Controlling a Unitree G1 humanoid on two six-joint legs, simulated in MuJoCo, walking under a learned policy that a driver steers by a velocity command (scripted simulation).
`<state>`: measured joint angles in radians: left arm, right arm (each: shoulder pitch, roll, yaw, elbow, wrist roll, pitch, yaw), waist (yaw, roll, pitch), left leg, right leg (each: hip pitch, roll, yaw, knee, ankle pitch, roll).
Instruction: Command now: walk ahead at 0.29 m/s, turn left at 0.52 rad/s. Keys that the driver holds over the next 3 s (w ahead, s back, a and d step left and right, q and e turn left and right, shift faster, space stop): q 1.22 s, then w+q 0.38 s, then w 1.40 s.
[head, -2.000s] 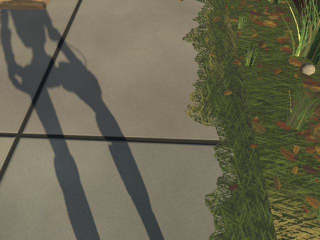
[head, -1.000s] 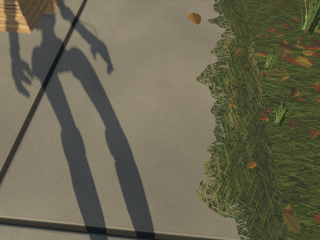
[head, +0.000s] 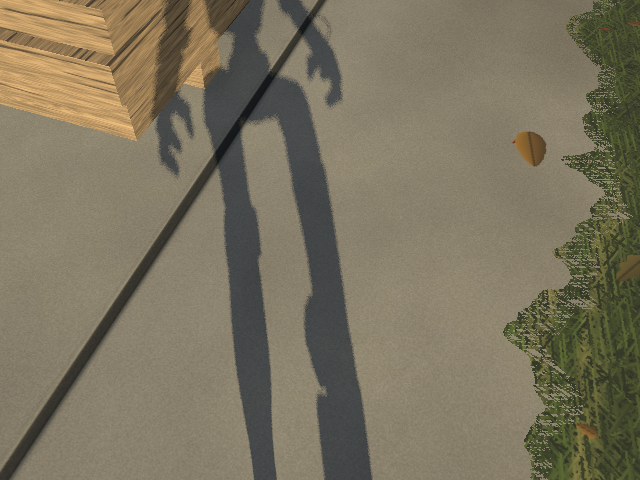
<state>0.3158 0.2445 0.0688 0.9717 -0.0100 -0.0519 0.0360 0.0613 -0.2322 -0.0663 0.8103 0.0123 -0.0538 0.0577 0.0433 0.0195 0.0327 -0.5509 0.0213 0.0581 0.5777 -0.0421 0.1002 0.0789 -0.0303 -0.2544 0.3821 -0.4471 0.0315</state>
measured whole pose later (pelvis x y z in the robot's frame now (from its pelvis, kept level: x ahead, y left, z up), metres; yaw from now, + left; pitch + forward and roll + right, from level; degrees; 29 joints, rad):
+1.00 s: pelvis +0.14 +0.02 +0.01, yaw +36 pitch +2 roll +0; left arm 0.14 0.31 0.09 0.73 0.00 0.01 0.02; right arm 0.17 -0.30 -0.09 0.60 0.01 0.06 0.01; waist 0.02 -0.04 0.05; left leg -0.32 -0.01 0.01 0.57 -0.31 0.03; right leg -0.35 -0.13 -0.09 0.73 -0.42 0.06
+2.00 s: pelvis +0.23 +0.26 +0.01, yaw +63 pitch +2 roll +0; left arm 0.37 0.30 0.05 0.82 -0.03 -0.08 0.00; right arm 0.15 -0.28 -0.05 0.64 0.01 -0.06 0.03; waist 0.04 -0.01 0.05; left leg -0.41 -0.02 0.04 0.56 -0.18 0.05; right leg -0.31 -0.08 0.02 1.15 -0.43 -0.01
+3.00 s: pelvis +0.50 +0.76 +0.00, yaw +63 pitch +2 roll -1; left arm 0.38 0.31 0.05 0.87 -0.01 -0.04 0.01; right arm 0.04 -0.26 -0.03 0.70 0.00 -0.09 0.04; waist 0.07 0.00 0.03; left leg -0.48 0.00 0.03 0.53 -0.08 0.06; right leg -0.04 0.00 -0.01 0.60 -0.48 -0.01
